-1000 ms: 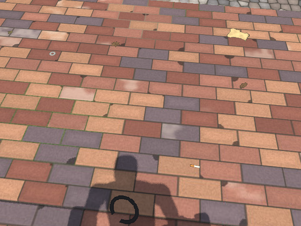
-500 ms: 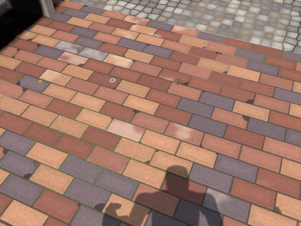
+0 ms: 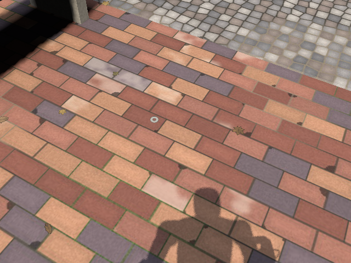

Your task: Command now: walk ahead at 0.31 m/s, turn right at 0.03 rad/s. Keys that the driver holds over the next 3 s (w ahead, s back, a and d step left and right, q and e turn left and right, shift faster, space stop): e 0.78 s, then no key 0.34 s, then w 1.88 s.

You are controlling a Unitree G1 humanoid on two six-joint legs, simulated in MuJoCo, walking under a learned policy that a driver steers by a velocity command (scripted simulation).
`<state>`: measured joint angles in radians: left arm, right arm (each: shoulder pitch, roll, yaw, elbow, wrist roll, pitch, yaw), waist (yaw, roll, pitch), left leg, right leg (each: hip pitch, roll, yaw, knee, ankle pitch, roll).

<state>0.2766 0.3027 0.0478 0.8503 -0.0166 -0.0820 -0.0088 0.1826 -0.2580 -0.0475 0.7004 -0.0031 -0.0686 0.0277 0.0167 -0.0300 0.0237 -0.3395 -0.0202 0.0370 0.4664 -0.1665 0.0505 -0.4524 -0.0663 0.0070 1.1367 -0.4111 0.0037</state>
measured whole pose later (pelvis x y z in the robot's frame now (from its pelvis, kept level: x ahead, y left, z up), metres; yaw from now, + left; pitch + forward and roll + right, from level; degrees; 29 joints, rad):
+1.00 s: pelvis +0.16 +0.01 +0.00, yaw -28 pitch +2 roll -1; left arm 0.20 0.33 0.09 0.65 -0.01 0.06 0.03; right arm 0.20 -0.24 -0.05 0.75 -0.01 0.00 -0.03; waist -0.02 -0.04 0.02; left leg -0.25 0.02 -0.01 0.45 -0.23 0.01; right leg -0.48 0.06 0.12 1.01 -0.40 0.08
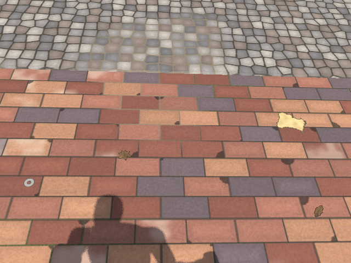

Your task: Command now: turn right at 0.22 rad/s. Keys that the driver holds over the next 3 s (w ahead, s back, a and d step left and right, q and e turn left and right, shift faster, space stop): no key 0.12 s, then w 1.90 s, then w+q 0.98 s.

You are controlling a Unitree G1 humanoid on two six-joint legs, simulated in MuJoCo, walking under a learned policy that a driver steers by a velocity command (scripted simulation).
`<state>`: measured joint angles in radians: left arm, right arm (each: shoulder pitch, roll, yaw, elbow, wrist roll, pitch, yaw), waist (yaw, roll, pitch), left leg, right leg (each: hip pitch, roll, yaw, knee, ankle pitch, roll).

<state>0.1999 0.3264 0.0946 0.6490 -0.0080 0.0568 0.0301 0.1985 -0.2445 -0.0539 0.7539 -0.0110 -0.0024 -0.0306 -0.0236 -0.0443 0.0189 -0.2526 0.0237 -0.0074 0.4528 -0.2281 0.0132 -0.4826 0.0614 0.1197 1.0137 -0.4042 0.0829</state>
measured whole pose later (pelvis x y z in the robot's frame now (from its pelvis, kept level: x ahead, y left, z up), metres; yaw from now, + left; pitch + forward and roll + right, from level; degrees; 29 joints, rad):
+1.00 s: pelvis +0.31 -0.03 -0.02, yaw +0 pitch +2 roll +0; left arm 0.04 0.26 0.04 0.63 -0.01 -0.09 -0.04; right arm 0.43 -0.29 -0.03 0.89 0.02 -0.05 0.00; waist -0.06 0.01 0.06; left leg -0.12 0.00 -0.06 0.95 -0.49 0.03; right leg -0.49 0.03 -0.06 0.58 -0.13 -0.07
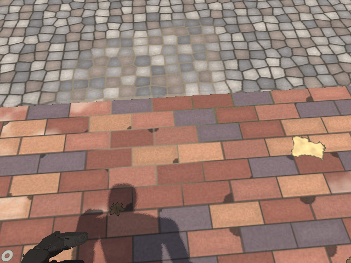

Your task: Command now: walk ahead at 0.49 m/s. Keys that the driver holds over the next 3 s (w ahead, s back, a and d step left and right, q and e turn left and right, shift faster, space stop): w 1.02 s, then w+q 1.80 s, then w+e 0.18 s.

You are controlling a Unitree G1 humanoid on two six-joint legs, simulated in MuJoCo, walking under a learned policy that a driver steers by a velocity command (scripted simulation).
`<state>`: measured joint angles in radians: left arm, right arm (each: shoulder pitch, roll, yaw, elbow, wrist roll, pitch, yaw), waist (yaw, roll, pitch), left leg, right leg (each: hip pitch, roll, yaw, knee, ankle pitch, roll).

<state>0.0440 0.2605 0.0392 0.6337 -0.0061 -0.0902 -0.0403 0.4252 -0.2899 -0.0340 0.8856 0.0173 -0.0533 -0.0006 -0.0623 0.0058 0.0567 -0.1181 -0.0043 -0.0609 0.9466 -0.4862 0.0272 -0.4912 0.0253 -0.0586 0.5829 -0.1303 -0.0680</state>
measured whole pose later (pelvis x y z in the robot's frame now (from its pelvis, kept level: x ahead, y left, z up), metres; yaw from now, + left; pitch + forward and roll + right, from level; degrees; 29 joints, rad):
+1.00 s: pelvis +0.56 +0.02 +0.01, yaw +0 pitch +2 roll +2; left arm 0.03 0.26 0.02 0.74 -0.01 -0.09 -0.05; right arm 0.39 -0.30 -0.06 0.89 0.02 -0.05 0.00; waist -0.08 -0.03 0.02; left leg 0.08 -0.02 0.04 0.28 -0.39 0.00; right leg -0.51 -0.04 -0.01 0.49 -0.02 -0.05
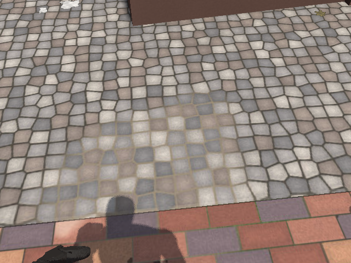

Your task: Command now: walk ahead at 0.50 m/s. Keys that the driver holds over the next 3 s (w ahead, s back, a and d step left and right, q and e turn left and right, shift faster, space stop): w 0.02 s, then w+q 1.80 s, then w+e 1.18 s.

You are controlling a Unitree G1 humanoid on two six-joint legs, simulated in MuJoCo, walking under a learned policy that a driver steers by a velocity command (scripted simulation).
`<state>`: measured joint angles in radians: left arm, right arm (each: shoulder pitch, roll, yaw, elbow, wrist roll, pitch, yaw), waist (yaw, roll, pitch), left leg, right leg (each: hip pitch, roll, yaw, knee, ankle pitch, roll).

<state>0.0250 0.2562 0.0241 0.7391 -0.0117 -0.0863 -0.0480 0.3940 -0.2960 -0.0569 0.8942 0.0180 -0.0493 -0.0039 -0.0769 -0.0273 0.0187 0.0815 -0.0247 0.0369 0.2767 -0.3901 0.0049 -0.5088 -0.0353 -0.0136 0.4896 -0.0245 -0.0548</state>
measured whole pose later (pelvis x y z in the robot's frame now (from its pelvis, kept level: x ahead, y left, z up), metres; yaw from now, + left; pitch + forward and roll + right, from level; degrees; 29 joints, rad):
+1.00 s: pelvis +0.54 +0.08 +0.01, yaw +29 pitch +2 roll +0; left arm 0.00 0.28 0.04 0.73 0.00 -0.11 -0.02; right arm 0.36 -0.29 -0.08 0.73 0.02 -0.04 -0.02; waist -0.09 -0.04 0.02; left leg -0.09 -0.11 -0.19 0.42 -0.35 0.06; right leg -0.55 -0.02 0.09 0.50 0.01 0.04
